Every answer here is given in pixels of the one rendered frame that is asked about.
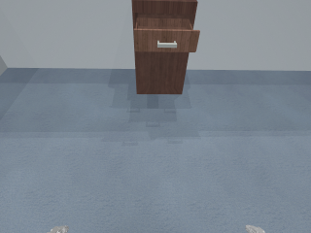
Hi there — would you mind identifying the drawer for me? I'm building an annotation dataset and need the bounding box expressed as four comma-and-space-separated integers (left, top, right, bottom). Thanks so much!
134, 17, 200, 52

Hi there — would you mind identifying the handle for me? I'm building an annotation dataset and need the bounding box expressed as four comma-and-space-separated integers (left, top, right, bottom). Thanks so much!
157, 41, 177, 49

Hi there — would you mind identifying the cabinet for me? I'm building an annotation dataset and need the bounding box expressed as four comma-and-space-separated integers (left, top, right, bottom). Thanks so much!
131, 0, 198, 94

